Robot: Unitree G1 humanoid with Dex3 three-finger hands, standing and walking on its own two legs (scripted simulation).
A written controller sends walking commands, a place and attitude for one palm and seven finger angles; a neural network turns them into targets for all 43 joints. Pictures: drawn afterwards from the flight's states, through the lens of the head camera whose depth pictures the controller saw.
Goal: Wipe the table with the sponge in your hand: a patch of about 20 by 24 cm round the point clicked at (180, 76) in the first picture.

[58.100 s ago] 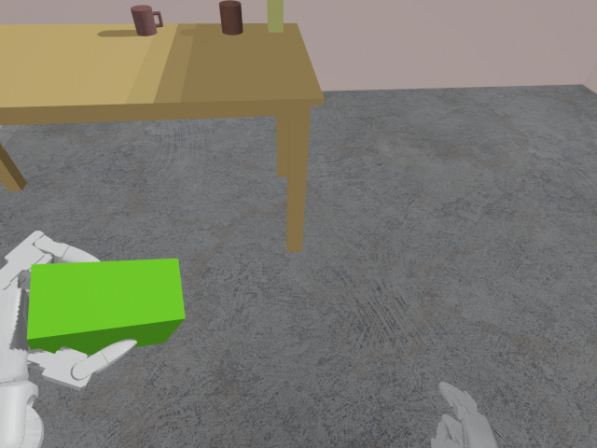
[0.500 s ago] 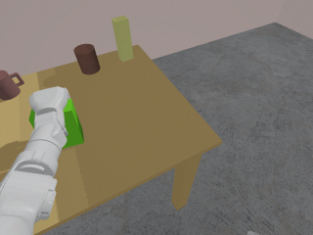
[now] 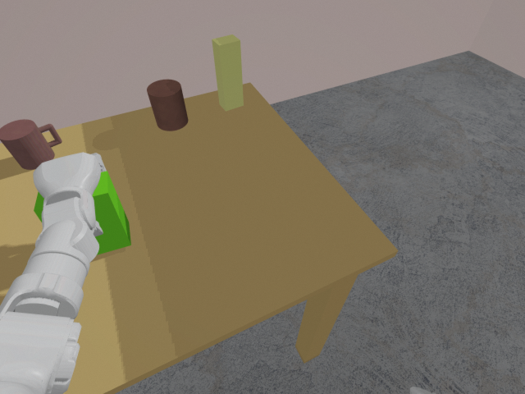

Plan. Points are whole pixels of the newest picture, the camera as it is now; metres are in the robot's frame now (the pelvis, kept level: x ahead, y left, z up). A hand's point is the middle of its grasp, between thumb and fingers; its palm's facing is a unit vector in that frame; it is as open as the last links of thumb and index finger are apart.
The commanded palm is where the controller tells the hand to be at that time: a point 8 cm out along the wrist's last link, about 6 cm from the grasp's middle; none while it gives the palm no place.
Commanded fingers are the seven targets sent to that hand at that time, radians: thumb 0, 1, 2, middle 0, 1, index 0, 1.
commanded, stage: slide back across to the first lane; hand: left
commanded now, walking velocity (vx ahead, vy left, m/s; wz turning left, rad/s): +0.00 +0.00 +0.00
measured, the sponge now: (92, 225) +0.39 +0.32 +0.02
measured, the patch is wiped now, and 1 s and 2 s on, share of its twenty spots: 1.00 1.00 1.00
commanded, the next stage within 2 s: wipe back along the first lane in 0.18 s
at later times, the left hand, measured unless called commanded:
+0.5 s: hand (61, 220) +0.36 +0.33 +0.07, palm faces -0.06 -0.02 -1.00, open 10.6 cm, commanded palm +0.33 +0.32 +0.12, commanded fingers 0.00 0.10 1.30 -1.20 -1.60 -1.20 -1.60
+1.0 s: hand (68, 240) +0.32 +0.31 +0.07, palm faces -0.02 -0.03 -1.00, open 10.6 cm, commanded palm +0.28 +0.29 +0.11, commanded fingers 0.00 0.10 1.30 -1.20 -1.60 -1.20 -1.60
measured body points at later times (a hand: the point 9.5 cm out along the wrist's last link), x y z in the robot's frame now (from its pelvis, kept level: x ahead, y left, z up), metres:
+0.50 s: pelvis +0.01 +0.00 +0.00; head +0.02 -0.01 +0.45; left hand +0.36 +0.33 +0.13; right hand +0.18 -0.25 -0.11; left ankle +0.01 +0.08 -0.74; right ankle -0.02 -0.12 -0.74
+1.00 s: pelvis +0.01 -0.01 +0.00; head +0.00 -0.03 +0.45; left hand +0.32 +0.31 +0.13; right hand +0.18 -0.25 -0.11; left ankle +0.01 +0.08 -0.74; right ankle -0.02 -0.12 -0.74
